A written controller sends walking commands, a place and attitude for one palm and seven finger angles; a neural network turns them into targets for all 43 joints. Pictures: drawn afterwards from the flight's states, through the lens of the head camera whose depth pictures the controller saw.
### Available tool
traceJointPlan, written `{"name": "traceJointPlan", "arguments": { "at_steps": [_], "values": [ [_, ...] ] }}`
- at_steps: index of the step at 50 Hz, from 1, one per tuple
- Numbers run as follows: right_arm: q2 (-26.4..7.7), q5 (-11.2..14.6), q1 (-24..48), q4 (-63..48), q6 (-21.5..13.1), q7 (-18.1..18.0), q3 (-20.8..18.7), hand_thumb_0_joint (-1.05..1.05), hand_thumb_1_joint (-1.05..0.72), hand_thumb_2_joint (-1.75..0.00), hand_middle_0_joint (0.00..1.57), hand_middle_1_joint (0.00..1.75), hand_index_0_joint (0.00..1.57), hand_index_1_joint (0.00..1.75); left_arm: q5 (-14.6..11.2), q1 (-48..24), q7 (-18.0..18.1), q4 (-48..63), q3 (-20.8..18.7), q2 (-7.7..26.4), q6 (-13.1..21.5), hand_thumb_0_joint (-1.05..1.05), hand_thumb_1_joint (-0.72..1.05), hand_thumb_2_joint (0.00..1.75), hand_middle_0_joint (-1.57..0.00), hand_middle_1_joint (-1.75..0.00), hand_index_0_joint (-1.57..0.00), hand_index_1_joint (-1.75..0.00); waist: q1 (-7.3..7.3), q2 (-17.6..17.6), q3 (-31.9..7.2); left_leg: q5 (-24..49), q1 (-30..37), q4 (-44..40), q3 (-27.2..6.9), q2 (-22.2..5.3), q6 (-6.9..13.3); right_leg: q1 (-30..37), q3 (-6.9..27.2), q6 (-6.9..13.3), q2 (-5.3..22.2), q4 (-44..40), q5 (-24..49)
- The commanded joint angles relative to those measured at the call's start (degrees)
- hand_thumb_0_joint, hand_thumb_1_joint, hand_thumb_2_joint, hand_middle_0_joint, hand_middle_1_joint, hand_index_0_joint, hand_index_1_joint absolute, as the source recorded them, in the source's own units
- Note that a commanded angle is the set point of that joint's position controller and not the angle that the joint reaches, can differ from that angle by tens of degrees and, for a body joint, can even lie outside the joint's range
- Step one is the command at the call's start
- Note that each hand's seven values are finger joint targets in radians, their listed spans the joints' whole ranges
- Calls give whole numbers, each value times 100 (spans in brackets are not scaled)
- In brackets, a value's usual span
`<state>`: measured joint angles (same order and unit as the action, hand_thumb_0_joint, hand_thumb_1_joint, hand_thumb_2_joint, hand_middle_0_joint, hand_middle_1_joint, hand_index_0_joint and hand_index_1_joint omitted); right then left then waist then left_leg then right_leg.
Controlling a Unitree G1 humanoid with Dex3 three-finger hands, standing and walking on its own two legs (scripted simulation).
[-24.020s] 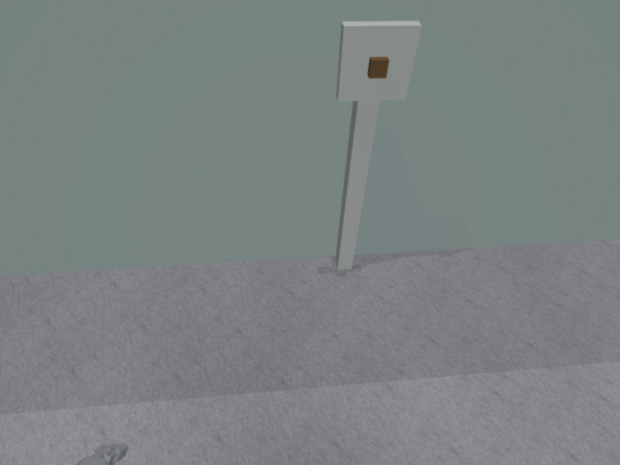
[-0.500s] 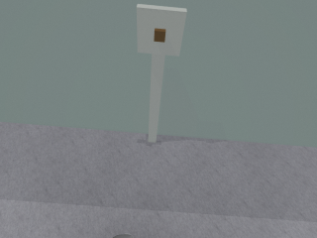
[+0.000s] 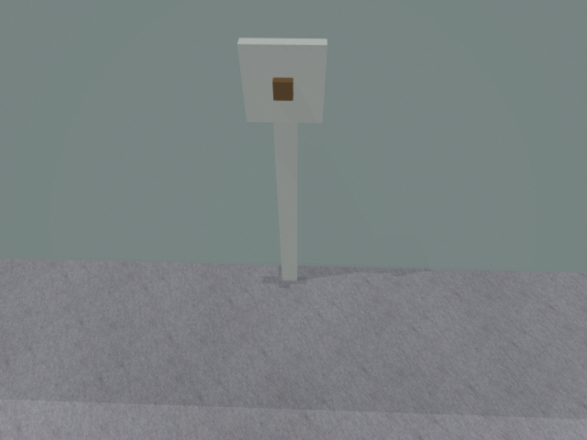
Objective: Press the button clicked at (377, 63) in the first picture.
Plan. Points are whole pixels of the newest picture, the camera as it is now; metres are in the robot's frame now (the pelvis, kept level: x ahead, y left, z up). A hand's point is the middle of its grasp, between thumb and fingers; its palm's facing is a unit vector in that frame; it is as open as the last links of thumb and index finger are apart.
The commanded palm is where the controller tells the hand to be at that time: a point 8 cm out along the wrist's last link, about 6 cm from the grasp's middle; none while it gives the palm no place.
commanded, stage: let the arm hang, fingers relaxed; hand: left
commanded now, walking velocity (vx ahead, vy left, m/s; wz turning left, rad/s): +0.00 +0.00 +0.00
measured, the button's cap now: (283, 88) +0.78 +0.06 +0.08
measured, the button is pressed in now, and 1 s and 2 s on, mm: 0 0 0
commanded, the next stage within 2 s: stand and wait in 0.22 s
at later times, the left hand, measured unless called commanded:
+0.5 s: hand out of the picture +0.02 +0.15 -0.17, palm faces +0.04 -0.98 -0.20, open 7.4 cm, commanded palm none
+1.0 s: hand out of the picture +0.03 +0.14 -0.17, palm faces +0.04 -0.98 -0.19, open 7.4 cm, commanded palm none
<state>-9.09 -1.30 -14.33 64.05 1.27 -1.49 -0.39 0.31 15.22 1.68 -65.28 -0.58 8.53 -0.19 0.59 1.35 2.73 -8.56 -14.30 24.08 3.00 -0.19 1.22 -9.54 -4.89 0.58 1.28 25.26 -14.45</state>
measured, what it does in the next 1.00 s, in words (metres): stands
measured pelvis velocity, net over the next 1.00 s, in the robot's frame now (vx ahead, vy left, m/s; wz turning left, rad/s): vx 0.03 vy -0.02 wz -0.01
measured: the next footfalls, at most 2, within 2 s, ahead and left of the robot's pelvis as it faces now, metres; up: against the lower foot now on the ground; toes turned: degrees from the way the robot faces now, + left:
none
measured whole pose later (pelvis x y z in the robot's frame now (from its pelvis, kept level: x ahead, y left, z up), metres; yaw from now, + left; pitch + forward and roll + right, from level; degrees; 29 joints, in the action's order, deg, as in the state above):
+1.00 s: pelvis +0.03 -0.02 +0.00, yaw +0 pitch -1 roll +0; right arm -7.9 -1.1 -14.4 66.1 0.9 -2.5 0.0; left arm -0.1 15.2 2.1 -66.1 -0.8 7.2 0.5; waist 0.7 0.6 3.6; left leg -10.6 -10.5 22.6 2.6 -1.9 -0.8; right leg -4.9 -5.0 2.1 -0.7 21.6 -15.4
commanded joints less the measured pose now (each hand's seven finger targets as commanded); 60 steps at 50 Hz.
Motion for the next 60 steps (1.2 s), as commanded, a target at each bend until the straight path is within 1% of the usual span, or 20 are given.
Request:
{"name": "traceJointPlan", "arguments": {
  "at_steps": [1,3,5,7,9,13,15,21,27,30,32,37,43,45,47,52,53,54,56,60],
  "values": [
    [-406,26,-368,-23,-119,-28,-63,0,-90,-90,20,30,20,30,18,401,51,55,-96,662,92,0,90,90,-20,-30,-20,-30,-25,-28,87,163,252,-482,-642,-558,62,-285,541,215,531,-662,70],
    [-408,25,-342,-17,-128,-43,-57,0,-90,-90,20,30,20,30,11,370,54,49,-102,618,100,0,90,90,-20,-30,-20,-30,-17,69,121,271,264,-470,-620,-563,44,-247,557,211,536,-688,164],
    [-395,29,-332,5,-124,-47,-58,0,-90,-90,20,30,20,30,9,354,62,39,-99,613,98,0,90,90,-20,-30,-20,-30,-23,-3,172,321,269,-453,-600,-568,32,-233,535,204,537,-710,216],
    [-374,27,-354,25,-124,-56,-47,0,-90,-90,20,30,20,30,4,324,56,20,-107,613,93,0,90,90,-20,-30,-20,-30,-23,119,203,293,244,-477,-601,-559,27,-193,546,209,539,-739,210],
    [-376,37,-357,10,-116,-63,-56,0,-90,-90,20,30,20,30,8,340,63,28,-108,610,100,0,90,90,-20,-30,-20,-30,-17,-61,177,386,277,-431,-582,-572,28,-152,538,211,526,-769,289],
    [-383,30,-369,45,-129,-70,-59,0,-90,-90,20,30,20,30,-4,344,67,30,-102,577,125,0,90,90,-20,-30,-20,-30,-6,-128,9,600,450,-365,-558,-566,25,-59,553,215,558,-762,599],
    [-361,34,-376,69,-116,-75,-52,0,-90,-90,20,30,20,30,-4,316,75,35,-103,561,108,0,90,90,-20,-30,-20,-30,0,-60,92,588,416,-374,-552,-584,22,-79,524,211,544,-765,542],
    [-339,36,-395,100,-111,-88,-45,0,-90,-90,20,30,20,30,-6,380,78,14,-102,528,104,0,90,90,-20,-30,-20,-30,-8,-138,114,637,497,-381,-541,-588,26,-65,519,202,528,-780,602],
    [-328,35,-412,118,-108,-100,-41,0,-90,-90,20,30,20,30,-11,429,82,-11,-102,495,110,0,90,90,-20,-30,-20,-30,-3,-137,127,664,542,-363,-507,-592,22,-49,520,207,529,-798,691],
    [-307,41,-386,125,-96,-101,-43,0,-90,-90,20,30,20,30,-9,441,84,-14,-92,482,104,0,90,90,-20,-30,-20,-30,2,-76,203,573,547,-374,-511,-595,22,-116,546,210,522,-840,574],
    [-317,36,-400,116,-108,-111,-40,0,-90,-90,20,30,20,30,-8,446,80,-21,-103,474,113,0,90,90,-20,-30,-20,-30,-2,-45,145,651,546,-365,-502,-600,20,-34,553,209,519,-833,695],
    [-330,41,-415,117,-124,-118,-43,0,-90,-90,20,30,20,30,-12,493,86,-15,-106,480,135,0,90,90,-20,-30,-20,-30,-4,-160,24,799,634,-336,-480,-605,21,74,544,199,538,-806,1025],
    [-320,37,-405,142,-109,-120,-40,0,-90,-90,20,30,20,30,-13,467,84,-28,-103,472,125,0,90,90,-20,-30,-20,-30,-3,-29,218,657,566,-377,-473,-600,0,2,557,208,525,-874,814],
    [-323,42,-386,128,-106,-116,-46,0,-90,-90,20,30,20,30,-10,480,86,-20,-98,482,122,0,90,90,-20,-30,-20,-30,-6,-74,283,618,558,-388,-485,-607,0,-53,558,205,517,-895,736],
    [-352,35,-404,132,-112,-117,-43,0,-90,-90,20,30,20,30,-13,475,82,-22,-103,481,130,0,90,90,-20,-30,-20,-30,-7,-136,207,635,584,-381,-477,-607,-4,6,547,205,522,-891,782],
    [-353,40,-403,127,-123,-120,-52,0,-90,-90,20,30,20,30,-16,486,85,-2,-105,504,144,0,90,90,-20,-30,-20,-30,-16,-105,102,732,634,-358,-461,-602,-2,94,568,199,543,-869,1036],
    [-352,45,-410,132,-120,-120,-47,0,-90,-90,20,30,20,30,-20,459,85,1,-108,530,144,0,90,90,-20,-30,-20,-30,-9,-215,117,712,622,-373,-472,-606,-4,106,544,196,538,-867,1034],
    [-384,47,-383,114,-113,-123,-59,0,-90,-90,20,30,20,30,-10,486,90,14,-110,514,144,0,90,90,-20,-30,-20,-30,-22,-167,179,688,625,-354,-461,-605,-2,43,563,195,523,-891,989],
    [-369,38,-403,136,-118,-120,-51,0,-90,-90,20,30,20,30,-14,463,86,7,-108,522,144,0,90,90,-20,-30,-20,-30,-10,-184,170,716,610,-363,-456,-610,-9,79,548,195,532,-877,1035],
    [-371,43,-403,133,-123,-120,-51,0,-90,-90,20,30,20,30,-14,461,86,12,-114,541,143,0,90,90,-20,-30,-20,-30,-15,-66,153,774,636,-369,-464,-618,-3,93,545,199,538,-877,1020]
  ]
}}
